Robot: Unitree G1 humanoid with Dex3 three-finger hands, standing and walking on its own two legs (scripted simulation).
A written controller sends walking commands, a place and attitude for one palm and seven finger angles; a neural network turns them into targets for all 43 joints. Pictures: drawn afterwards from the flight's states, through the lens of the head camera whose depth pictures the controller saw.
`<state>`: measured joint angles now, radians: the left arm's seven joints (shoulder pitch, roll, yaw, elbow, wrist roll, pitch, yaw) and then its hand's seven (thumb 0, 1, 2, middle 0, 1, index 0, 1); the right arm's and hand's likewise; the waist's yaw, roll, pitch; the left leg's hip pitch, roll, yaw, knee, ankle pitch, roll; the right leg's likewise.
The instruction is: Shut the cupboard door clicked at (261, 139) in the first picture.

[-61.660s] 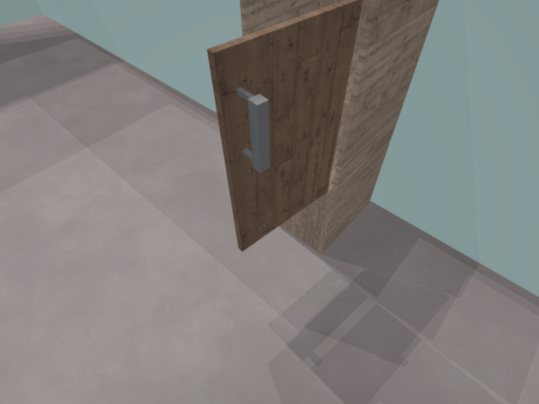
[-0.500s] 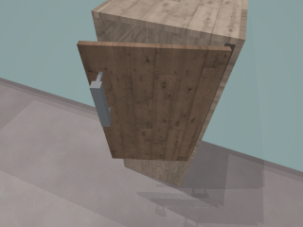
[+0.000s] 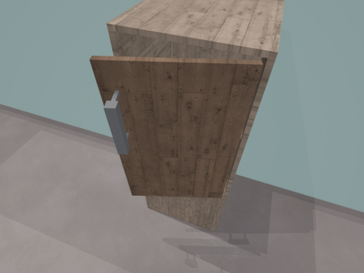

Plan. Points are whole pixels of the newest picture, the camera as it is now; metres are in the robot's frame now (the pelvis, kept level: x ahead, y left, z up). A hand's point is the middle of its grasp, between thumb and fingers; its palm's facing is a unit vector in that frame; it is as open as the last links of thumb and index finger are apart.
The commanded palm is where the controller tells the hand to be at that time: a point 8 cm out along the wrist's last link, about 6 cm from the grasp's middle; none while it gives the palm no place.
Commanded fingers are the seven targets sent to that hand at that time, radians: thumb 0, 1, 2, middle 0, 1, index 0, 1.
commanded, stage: raise the hand and make a fist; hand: left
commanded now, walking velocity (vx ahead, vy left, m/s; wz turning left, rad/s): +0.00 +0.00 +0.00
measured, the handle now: (120, 123) +0.44 +0.19 +0.09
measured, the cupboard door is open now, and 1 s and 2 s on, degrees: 18 18 18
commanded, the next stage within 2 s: bring the fist close to the handle in 1.90 s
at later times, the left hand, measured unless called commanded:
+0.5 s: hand (96, 270) +0.14 +0.18 -0.03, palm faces +0.14 -0.99 -0.04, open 5.7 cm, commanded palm +0.12 +0.23 -0.02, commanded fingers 0.00 0.90 0.90 -0.68 -0.82 -0.68 -0.82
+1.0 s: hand (96, 232) +0.19 +0.18 +0.03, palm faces +0.03 -1.00 -0.05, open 3.5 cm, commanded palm +0.16 +0.24 +0.04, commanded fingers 0.00 0.90 0.90 -1.13 -1.32 -1.13 -1.32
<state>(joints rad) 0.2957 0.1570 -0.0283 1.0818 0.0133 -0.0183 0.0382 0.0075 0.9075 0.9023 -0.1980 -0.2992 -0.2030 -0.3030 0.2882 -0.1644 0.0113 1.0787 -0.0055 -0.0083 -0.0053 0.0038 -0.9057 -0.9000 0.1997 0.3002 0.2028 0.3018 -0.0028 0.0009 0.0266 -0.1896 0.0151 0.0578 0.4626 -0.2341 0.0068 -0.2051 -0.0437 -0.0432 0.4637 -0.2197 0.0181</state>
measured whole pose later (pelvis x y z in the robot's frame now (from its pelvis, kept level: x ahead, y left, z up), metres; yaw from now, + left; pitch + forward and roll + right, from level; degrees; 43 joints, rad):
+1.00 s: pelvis +0.01 -0.01 -0.06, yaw +2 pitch +8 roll -1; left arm 0.52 0.24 0.15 -0.22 -0.30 -0.29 -0.26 0.02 0.90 0.90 -0.96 -1.13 -0.96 -1.13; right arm 0.29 -0.25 0.00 0.52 0.04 -0.22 -0.07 0.01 -0.90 -0.90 0.20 0.30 0.21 0.30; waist 0.01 0.03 -0.09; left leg -0.65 0.03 -0.01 0.98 -0.48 0.00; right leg -0.62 -0.04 -0.08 0.94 -0.46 0.00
